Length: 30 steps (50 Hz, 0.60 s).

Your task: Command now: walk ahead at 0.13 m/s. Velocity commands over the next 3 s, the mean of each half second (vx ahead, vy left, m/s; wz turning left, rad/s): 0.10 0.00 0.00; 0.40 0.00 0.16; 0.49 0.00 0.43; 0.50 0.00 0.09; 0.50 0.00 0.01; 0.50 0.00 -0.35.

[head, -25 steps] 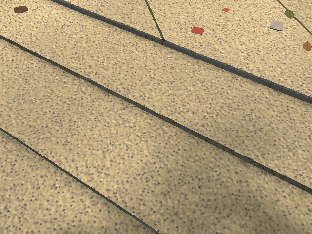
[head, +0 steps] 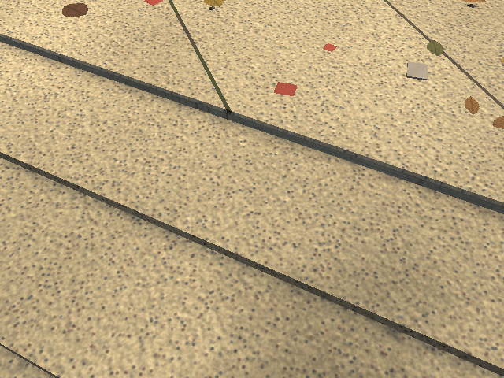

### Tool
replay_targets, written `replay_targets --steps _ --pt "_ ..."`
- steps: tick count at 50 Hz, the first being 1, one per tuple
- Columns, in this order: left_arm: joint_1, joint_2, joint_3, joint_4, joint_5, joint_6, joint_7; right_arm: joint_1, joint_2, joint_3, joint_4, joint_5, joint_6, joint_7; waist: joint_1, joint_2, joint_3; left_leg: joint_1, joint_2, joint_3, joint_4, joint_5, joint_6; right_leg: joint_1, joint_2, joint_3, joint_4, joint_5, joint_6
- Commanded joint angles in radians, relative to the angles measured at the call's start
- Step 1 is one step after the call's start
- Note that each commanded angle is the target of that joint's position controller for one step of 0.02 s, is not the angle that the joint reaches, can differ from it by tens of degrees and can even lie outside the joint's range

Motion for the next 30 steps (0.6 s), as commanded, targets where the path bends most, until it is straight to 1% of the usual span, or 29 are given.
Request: replay_targets --steps 1,2,3,4,5,6,7,9,13,17,18,19,21,22,23,24,25,27,29,30 --pt "-0.001 0.201 0.049 -0.017 0.008 -0.001 0.005 0.176 -0.092 -0.019 0.003 0.009 0.008 -0.008 -0.043 -0.073 -0.109 -0.068 0.148 -0.053 0.026 0.391 0.021 0.306 -0.016 0.037 -0.107 0.281 -0.072" --pt "-0.008 0.140 0.045 -0.015 -0.005 0.004 0.004 0.185 -0.102 -0.014 0.023 0.001 0.014 -0.013 -0.020 -0.067 -0.129 -0.047 0.127 -0.026 0.044 0.312 -0.011 0.312 -0.015 0.058 -0.098 0.310 -0.086" --pt "0.000 0.087 0.035 -0.003 -0.006 0.007 0.005 0.154 -0.116 -0.017 0.020 0.004 0.021 -0.012 -0.008 -0.042 -0.124 -0.072 0.120 -0.021 0.044 0.279 -0.028 0.335 -0.010 0.058 -0.089 0.324 -0.082" --pt "-0.011 0.076 0.034 -0.001 -0.007 0.009 0.004 0.134 -0.113 -0.015 0.021 0.006 0.029 -0.014 -0.002 -0.015 -0.118 -0.080 0.120 -0.019 0.048 0.282 -0.037 0.338 -0.003 0.054 -0.085 0.325 -0.078" --pt "-0.020 0.067 0.035 0.001 -0.010 0.009 0.003 0.127 -0.110 -0.013 0.025 0.001 0.039 -0.015 0.006 0.008 -0.123 -0.080 0.119 -0.015 0.056 0.287 -0.039 0.343 -0.001 0.049 -0.083 0.296 -0.078" --pt "-0.022 0.068 0.037 0.009 -0.009 0.009 0.004 0.125 -0.104 -0.011 0.029 -0.002 0.048 -0.012 0.009 0.010 -0.128 -0.073 0.122 -0.016 0.059 0.261 -0.039 0.342 0.004 0.045 -0.080 0.268 -0.079" --pt "-0.031 0.069 0.039 0.015 -0.007 0.010 0.006 0.119 -0.107 -0.011 0.029 -0.002 0.055 -0.010 0.008 0.010 -0.124 -0.068 0.127 -0.020 0.059 0.240 -0.036 0.331 0.006 0.042 -0.078 0.254 -0.081" --pt "-0.057 0.070 0.042 0.021 -0.006 0.012 0.009 0.101 -0.114 -0.011 0.031 0.000 0.061 -0.006 0.008 0.018 -0.112 -0.056 0.137 -0.026 0.063 0.262 -0.031 0.306 0.010 0.033 -0.069 0.255 -0.079" --pt "-0.087 0.065 0.043 0.035 -0.010 0.015 0.014 0.096 -0.111 -0.008 0.049 -0.002 0.063 -0.002 0.008 0.053 -0.111 -0.024 0.158 -0.034 0.081 0.381 -0.025 0.278 0.022 0.010 -0.052 0.236 -0.071" --pt "-0.111 0.061 0.042 0.047 -0.010 0.027 0.016 0.099 -0.106 -0.005 0.067 -0.003 0.062 -0.002 0.007 0.075 -0.096 -0.022 0.172 -0.045 0.077 0.388 -0.019 0.266 0.030 -0.005 -0.054 0.179 -0.065" --pt "-0.099 0.046 0.039 0.061 -0.009 0.032 0.014 0.120 -0.090 0.000 0.082 -0.002 0.061 -0.001 0.004 0.079 -0.106 -0.020 0.177 -0.054 0.044 0.270 -0.013 0.276 0.036 -0.011 -0.071 0.099 -0.060" --pt "-0.108 0.044 0.038 0.066 -0.010 0.036 0.012 0.133 -0.089 0.001 0.092 0.001 0.061 -0.001 -0.003 0.088 -0.084 -0.037 0.185 -0.078 0.000 0.102 0.000 0.267 0.050 -0.027 -0.067 0.009 -0.052" --pt "-0.162 0.067 0.047 0.056 -0.019 0.034 0.008 0.116 -0.148 -0.015 0.083 0.003 0.056 -0.005 -0.021 0.135 0.003 -0.048 0.241 -0.178 -0.096 -0.191 0.060 0.166 0.093 -0.089 0.003 -0.147 -0.042" --pt "-0.193 0.077 0.049 0.043 -0.023 0.026 0.005 0.116 -0.173 -0.023 0.080 0.002 0.049 -0.010 -0.034 0.164 0.047 -0.026 0.287 -0.241 -0.141 -0.268 0.092 0.088 0.089 -0.091 0.049 -0.176 -0.045" --pt "-0.214 0.080 0.050 0.030 -0.027 0.017 0.000 0.125 -0.186 -0.031 0.086 0.001 0.039 -0.016 -0.042 0.187 0.083 0.014 0.337 -0.291 -0.173 -0.291 0.117 0.001 0.067 -0.076 0.097 -0.191 -0.050" --pt "-0.227 0.079 0.050 0.022 -0.031 0.009 -0.005 0.143 -0.182 -0.034 0.095 -0.001 0.030 -0.020 -0.048 0.191 0.110 0.066 0.374 -0.319 -0.188 -0.267 0.135 -0.086 0.043 -0.063 0.148 -0.219 -0.054" --pt "-0.232 0.074 0.050 0.018 -0.036 0.002 -0.010 0.157 -0.168 -0.033 0.102 -0.001 0.023 -0.023 -0.047 0.182 0.129 0.128 0.392 -0.323 -0.185 -0.208 0.143 -0.174 0.024 -0.057 0.195 -0.253 -0.059" --pt "-0.249 0.048 0.040 0.009 -0.040 -0.016 -0.020 0.200 -0.140 -0.032 0.112 0.006 0.013 -0.021 -0.056 0.154 0.148 0.209 0.390 -0.293 -0.151 -0.024 0.141 -0.261 0.003 -0.069 0.229 -0.302 -0.063" --pt "-0.261 0.021 0.026 -0.002 -0.038 -0.031 -0.034 0.230 -0.131 -0.032 0.115 0.012 0.013 -0.017 -0.057 0.143 0.144 0.211 0.377 -0.252 -0.116 0.117 0.135 -0.237 0.004 -0.099 0.207 -0.324 -0.060" --pt "-0.252 0.012 0.020 -0.005 -0.038 -0.033 -0.040 0.227 -0.135 -0.032 0.111 0.012 0.015 -0.015 -0.045 0.146 0.140 0.171 0.365 -0.227 -0.101 0.161 0.129 -0.174 0.016 -0.121 0.177 -0.322 -0.059"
